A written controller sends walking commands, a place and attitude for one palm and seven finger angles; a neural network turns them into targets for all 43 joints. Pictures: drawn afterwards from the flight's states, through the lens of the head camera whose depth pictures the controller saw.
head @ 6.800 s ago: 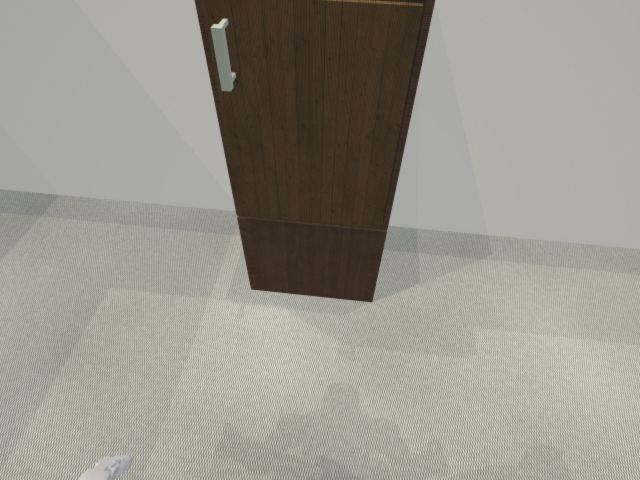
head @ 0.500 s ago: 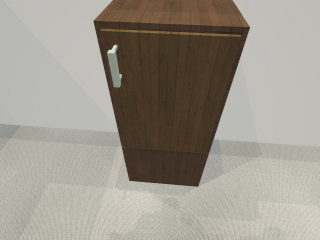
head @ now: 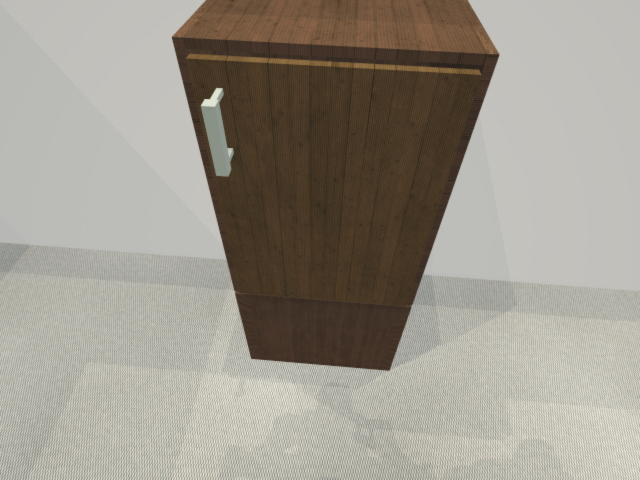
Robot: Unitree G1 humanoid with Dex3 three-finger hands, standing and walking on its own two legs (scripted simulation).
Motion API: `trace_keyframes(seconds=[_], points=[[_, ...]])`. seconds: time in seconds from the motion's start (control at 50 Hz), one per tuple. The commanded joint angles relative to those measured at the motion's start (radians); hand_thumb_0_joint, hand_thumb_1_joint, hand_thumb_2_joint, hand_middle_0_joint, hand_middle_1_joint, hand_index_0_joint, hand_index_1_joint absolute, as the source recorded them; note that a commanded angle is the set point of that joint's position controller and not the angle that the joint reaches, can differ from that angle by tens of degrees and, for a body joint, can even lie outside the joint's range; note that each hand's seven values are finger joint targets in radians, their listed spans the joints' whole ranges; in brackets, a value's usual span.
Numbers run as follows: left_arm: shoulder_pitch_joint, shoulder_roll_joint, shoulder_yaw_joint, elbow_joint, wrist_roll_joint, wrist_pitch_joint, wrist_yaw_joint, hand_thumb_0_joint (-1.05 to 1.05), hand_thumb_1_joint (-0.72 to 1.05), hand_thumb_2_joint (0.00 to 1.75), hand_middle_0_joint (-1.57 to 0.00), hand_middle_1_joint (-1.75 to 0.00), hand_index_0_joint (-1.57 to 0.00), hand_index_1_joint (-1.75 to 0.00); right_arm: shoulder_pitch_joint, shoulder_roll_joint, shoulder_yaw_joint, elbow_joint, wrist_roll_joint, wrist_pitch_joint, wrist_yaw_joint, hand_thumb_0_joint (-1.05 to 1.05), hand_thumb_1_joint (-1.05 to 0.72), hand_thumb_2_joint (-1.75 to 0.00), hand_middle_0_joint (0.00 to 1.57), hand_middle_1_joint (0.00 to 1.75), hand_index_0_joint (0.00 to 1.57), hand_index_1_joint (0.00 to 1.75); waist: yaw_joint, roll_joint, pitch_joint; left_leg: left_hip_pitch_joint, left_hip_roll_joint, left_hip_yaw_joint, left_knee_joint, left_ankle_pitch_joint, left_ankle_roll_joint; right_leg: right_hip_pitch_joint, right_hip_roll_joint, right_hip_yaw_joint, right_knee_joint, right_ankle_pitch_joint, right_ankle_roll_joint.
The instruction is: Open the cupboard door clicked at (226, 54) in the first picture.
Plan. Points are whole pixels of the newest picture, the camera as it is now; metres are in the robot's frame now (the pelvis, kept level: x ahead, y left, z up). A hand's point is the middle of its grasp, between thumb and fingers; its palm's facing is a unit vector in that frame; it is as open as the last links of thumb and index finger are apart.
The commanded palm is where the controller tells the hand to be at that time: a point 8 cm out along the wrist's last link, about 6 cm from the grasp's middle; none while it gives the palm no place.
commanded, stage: come to a stop and stand still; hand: left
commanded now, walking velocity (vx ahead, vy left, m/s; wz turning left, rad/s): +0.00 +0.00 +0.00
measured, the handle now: (220, 133) +0.59 +0.19 +0.14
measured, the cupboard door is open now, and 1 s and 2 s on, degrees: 0 0 0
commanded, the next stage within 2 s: look again from close up in 0.20 s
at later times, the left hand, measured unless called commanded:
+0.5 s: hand out of the picture +0.07 +0.24 -0.16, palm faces -0.03 -0.95 -0.31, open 7.4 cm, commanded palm none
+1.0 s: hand out of the picture +0.12 +0.23 -0.14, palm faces +0.14 -0.95 -0.27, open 7.4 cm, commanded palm +0.12 +0.28 -0.07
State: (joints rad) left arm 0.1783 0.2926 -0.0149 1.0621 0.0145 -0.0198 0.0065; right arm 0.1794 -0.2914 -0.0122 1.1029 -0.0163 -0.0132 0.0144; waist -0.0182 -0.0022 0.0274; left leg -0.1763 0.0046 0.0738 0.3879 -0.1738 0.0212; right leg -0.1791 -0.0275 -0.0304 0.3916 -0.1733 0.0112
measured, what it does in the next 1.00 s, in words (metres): stands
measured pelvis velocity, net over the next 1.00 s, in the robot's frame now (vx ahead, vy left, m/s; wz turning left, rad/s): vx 0.03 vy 0.00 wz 0.01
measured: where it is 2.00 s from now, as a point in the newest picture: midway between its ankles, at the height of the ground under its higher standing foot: outside the picture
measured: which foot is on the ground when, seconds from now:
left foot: down 0.00-1.00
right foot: down 0.00-1.00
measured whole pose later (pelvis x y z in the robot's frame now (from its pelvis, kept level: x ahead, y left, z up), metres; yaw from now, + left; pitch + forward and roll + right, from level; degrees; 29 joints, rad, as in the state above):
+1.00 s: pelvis +0.03 +0.00 +0.00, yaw +1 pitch -2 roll +0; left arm 0.26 0.28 0.10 0.80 -0.04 0.01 0.00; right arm 0.20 -0.28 -0.01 1.01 0.01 -0.05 -0.02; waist 0.00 -0.01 0.04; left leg -0.14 0.00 0.06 0.37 -0.20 0.02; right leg -0.14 -0.03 -0.04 0.38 -0.20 0.01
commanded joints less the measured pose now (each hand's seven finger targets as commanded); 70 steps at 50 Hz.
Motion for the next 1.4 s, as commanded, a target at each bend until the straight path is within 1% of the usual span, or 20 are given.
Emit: trace_keyframes(seconds=[0.0, 0.9, 0.92, 0.94, 0.96, 0.98, 1.0, 1.02, 1.04, 1.08, 1.12, 1.14, 1.16, 1.18, 1.2, 1.22, 1.24, 1.28, 1.3, 1.38], points=[[-0.011, 0.187, 0.044, -0.055, 0.002, -0.016, 0.019, 0.00, 0.90, 0.90, -0.20, -0.30, -0.20, -0.30, -0.037, -0.191, -0.035, -0.056, 0.006, -0.022, -0.017, 0.00, -0.90, -0.90, 0.20, 0.30, 0.20, 0.30, 0.013, 0.001, -0.026, -0.012, 0.120, -0.135, -0.098, 0.028, 0.004, 0.017, -0.109, 0.105, -0.083, 0.036, -0.038], [-0.014, 0.188, 0.042, -0.021, 0.002, -0.014, 0.018, 0.00, 0.90, 0.90, -0.20, -0.30, -0.20, -0.30, -0.070, -0.195, -0.023, -0.031, 0.007, -0.022, -0.023, 0.00, -0.90, -0.90, 0.20, 0.30, 0.20, 0.30, 0.018, 0.011, -0.044, 0.058, 0.128, -0.136, -0.132, 0.127, -0.003, 0.078, -0.115, 0.088, -0.117, 0.116, -0.030], [0.086, 0.065, 0.020, -0.002, 0.007, -0.029, 0.058, 0.00, 0.90, 0.90, -0.20, -0.30, -0.20, -0.30, -0.025, -0.091, -0.005, -0.079, 0.016, -0.034, -0.017, 0.00, -0.90, -0.90, 0.20, 0.30, 0.20, 0.30, 0.017, 0.018, -0.042, 0.031, 0.145, -0.067, 0.044, 0.211, -0.019, 0.034, -0.133, 0.092, -0.026, 0.274, -0.012], [-0.641, 0.459, 0.435, -1.337, -0.149, -0.232, 0.035, 0.00, 0.88, 0.89, -0.20, -0.32, -0.20, -0.32, 0.020, -0.153, -0.048, -0.399, 0.058, -0.137, -0.059, 0.00, -0.90, -0.90, 0.20, 0.30, 0.20, 0.30, -0.047, 0.117, -0.433, 0.226, -0.024, -0.107, -0.015, 0.297, -0.035, 0.125, 0.006, -0.021, 0.040, 0.294, -0.044], [-0.063, 0.334, 0.351, -1.010, -0.103, -0.199, 0.015, 0.00, 0.85, 0.88, -0.20, -0.33, -0.20, -0.33, -0.075, -0.126, -0.024, -0.404, 0.052, -0.212, -0.087, 0.00, -0.90, -0.90, 0.20, 0.30, 0.20, 0.30, 0.074, 0.248, -0.290, 0.245, 0.022, -0.065, -0.021, 0.407, -0.013, 0.035, 0.009, -0.038, 0.066, 0.121, -0.064], [-0.039, 0.250, 0.294, -0.946, -0.154, -0.181, 0.039, 0.00, 0.83, 0.87, -0.21, -0.34, -0.21, -0.34, -0.044, -0.137, -0.029, -0.356, 0.059, -0.228, -0.091, 0.00, -0.90, -0.90, 0.20, 0.30, 0.20, 0.30, 0.026, 0.250, -0.244, 0.150, 0.015, -0.059, -0.012, 0.270, -0.050, 0.003, 0.013, -0.068, 0.062, 0.034, -0.059], [0.132, 0.055, 0.222, -0.885, -0.182, -0.145, 0.020, 0.00, 0.81, 0.86, -0.21, -0.36, -0.21, -0.36, -0.002, -0.071, -0.033, -0.363, 0.067, -0.235, -0.082, 0.00, -0.90, -0.90, 0.20, 0.30, 0.20, 0.30, -0.002, 0.172, -0.147, 0.119, 0.022, -0.071, -0.019, 0.173, -0.035, -0.062, 0.022, -0.076, 0.055, 0.019, -0.046], [-0.047, 0.059, 0.215, -1.035, -0.210, -0.190, -0.007, 0.00, 0.78, 0.85, -0.21, -0.37, -0.21, -0.37, -0.041, -0.108, -0.040, -0.449, 0.060, -0.252, -0.076, 0.00, -0.90, -0.90, 0.20, 0.30, 0.20, 0.30, -0.022, 0.154, -0.017, 0.018, 0.012, -0.091, 0.008, 0.053, -0.031, -0.116, 0.014, -0.076, 0.057, -0.007, -0.036], [0.019, 0.095, 0.267, -0.966, -0.217, -0.239, -0.036, 0.00, 0.76, 0.84, -0.21, -0.39, -0.21, -0.39, -0.031, -0.114, -0.058, -0.458, 0.053, -0.264, -0.081, 0.00, -0.90, -0.90, 0.20, 0.30, 0.20, 0.30, -0.013, 0.077, -0.018, -0.043, 0.011, -0.094, 0.036, -0.038, -0.027, -0.158, 0.014, -0.078, 0.071, -0.075, -0.032], [0.246, 0.033, 0.294, -0.792, -0.246, -0.335, -0.116, 0.00, 0.71, 0.82, -0.21, -0.42, -0.21, -0.42, -0.033, -0.105, -0.065, -0.499, 0.052, -0.278, -0.074, 0.00, -0.90, -0.90, 0.20, 0.30, 0.20, 0.30, 0.026, -0.075, 0.058, -0.210, -0.011, -0.093, 0.109, -0.134, -0.029, -0.255, 0.030, -0.093, 0.124, -0.180, -0.033], [0.349, -0.001, 0.306, -0.699, -0.288, -0.449, -0.232, 0.00, 0.67, 0.80, -0.22, -0.45, -0.22, -0.45, -0.048, -0.098, -0.070, -0.533, 0.047, -0.288, -0.057, 0.00, -0.90, -0.90, 0.20, 0.30, 0.20, 0.30, 0.056, -0.230, 0.041, -0.349, -0.023, -0.077, 0.219, -0.174, -0.030, -0.361, 0.037, -0.077, 0.210, -0.263, -0.030], [0.377, 0.017, 0.328, -0.687, -0.305, -0.506, -0.297, 0.00, 0.64, 0.79, -0.22, -0.47, -0.22, -0.47, -0.056, -0.100, -0.074, -0.557, 0.048, -0.295, -0.048, 0.00, -0.90, -0.90, 0.20, 0.30, 0.20, 0.30, 0.067, -0.239, 0.003, -0.402, -0.029, -0.067, 0.273, -0.185, -0.031, -0.386, 0.034, -0.058, 0.250, -0.285, -0.032], [0.374, 0.044, 0.344, -0.704, -0.320, -0.554, -0.360, 0.00, 0.62, 0.78, -0.22, -0.48, -0.22, -0.48, -0.065, -0.105, -0.078, -0.584, 0.052, -0.305, -0.042, 0.00, -0.90, -0.90, 0.20, 0.30, 0.20, 0.30, 0.069, -0.218, -0.047, -0.431, -0.033, -0.055, 0.326, -0.174, -0.029, -0.395, 0.028, -0.035, 0.285, -0.270, -0.034], [0.369, 0.102, 0.401, -0.692, -0.333, -0.585, -0.426, 0.00, 0.60, 0.77, -0.22, -0.50, -0.22, -0.50, -0.048, -0.114, -0.082, -0.607, 0.057, -0.314, -0.031, 0.00, -0.90, -0.90, 0.20, 0.30, 0.20, 0.30, 0.084, -0.136, -0.089, -0.443, -0.038, -0.051, 0.364, -0.142, -0.032, -0.379, 0.019, -0.009, 0.323, -0.228, -0.044], [0.305, 0.157, 0.422, -0.755, -0.354, -0.608, -0.492, 0.00, 0.57, 0.76, -0.22, -0.51, -0.22, -0.51, -0.055, -0.126, -0.077, -0.637, 0.057, -0.321, -0.031, 0.00, -0.90, -0.90, 0.20, 0.30, 0.20, 0.30, 0.072, -0.101, -0.160, -0.452, -0.042, -0.045, 0.401, -0.132, -0.028, -0.364, 0.009, 0.018, 0.342, -0.210, -0.043], [0.246, 0.260, 0.499, -0.786, -0.372, -0.616, -0.548, 0.00, 0.55, 0.75, -0.22, -0.53, -0.22, -0.53, -0.048, -0.134, -0.075, -0.659, 0.060, -0.327, -0.038, 0.00, -0.90, -0.90, 0.20, 0.30, 0.20, 0.30, 0.066, -0.072, -0.232, -0.465, -0.039, -0.045, 0.438, -0.119, -0.023, -0.342, 0.002, 0.053, 0.358, -0.199, -0.041], [0.209, 0.291, 0.532, -0.848, -0.400, -0.609, -0.591, 0.00, 0.53, 0.74, -0.23, -0.54, -0.23, -0.54, -0.043, -0.132, -0.069, -0.686, 0.060, -0.329, -0.046, 0.00, -0.90, -0.90, 0.20, 0.30, 0.20, 0.30, 0.073, -0.007, -0.299, -0.460, -0.040, -0.042, 0.460, -0.102, -0.015, -0.320, -0.003, 0.082, 0.367, -0.188, -0.037], [0.061, 0.353, 0.593, -1.009, -0.461, -0.594, -0.619, 0.00, 0.48, 0.72, -0.23, -0.57, -0.23, -0.57, -0.016, -0.121, -0.062, -0.694, 0.051, -0.327, -0.062, 0.00, -0.90, -0.90, 0.20, 0.30, 0.20, 0.30, 0.068, 0.079, -0.377, -0.429, -0.028, -0.053, 0.504, -0.056, -0.006, -0.307, 0.005, 0.106, 0.393, -0.142, -0.030], [0.019, 0.323, 0.581, -1.094, -0.494, -0.590, -0.624, 0.00, 0.46, 0.71, -0.23, -0.58, -0.23, -0.58, -0.014, -0.102, -0.057, -0.699, 0.054, -0.329, -0.069, 0.00, -0.90, -0.90, 0.20, 0.30, 0.20, 0.30, 0.054, 0.121, -0.404, -0.396, -0.020, -0.058, 0.511, -0.039, -0.002, -0.292, 0.005, 0.115, 0.386, -0.110, -0.024], [-0.069, 0.256, 0.506, -1.211, -0.507, -0.559, -0.597, 0.00, 0.36, 0.67, -0.24, -0.64, -0.24, -0.64, 0.030, -0.107, -0.044, -0.648, 0.049, -0.353, -0.095, 0.00, -0.90, -0.90, 0.20, 0.30, 0.20, 0.30, -0.002, 0.104, -0.360, -0.355, 0.001, -0.086, 0.543, 0.037, 0.012, -0.340, 0.036, 0.081, 0.412, 0.047, -0.023]])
